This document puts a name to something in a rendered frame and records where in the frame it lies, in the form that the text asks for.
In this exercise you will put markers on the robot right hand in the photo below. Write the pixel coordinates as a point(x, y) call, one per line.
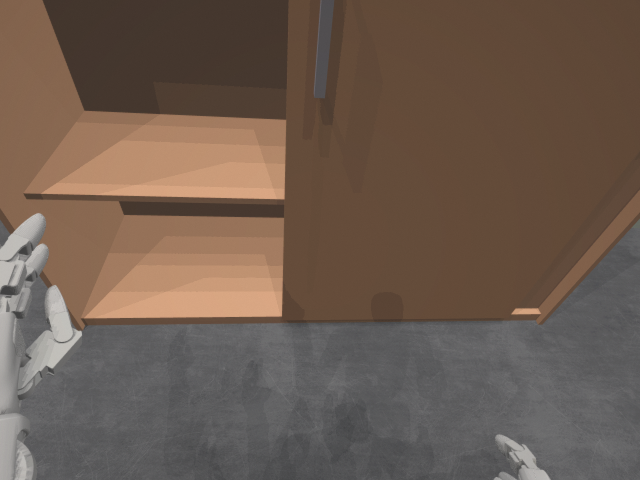
point(522, 461)

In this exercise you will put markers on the handle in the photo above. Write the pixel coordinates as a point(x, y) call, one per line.
point(323, 47)

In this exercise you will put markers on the left robot forearm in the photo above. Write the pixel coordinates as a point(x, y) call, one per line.
point(16, 460)

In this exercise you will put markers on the robot left hand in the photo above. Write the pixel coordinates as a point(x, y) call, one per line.
point(21, 262)

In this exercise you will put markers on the wardrobe door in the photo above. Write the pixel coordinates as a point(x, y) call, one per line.
point(613, 202)
point(459, 147)

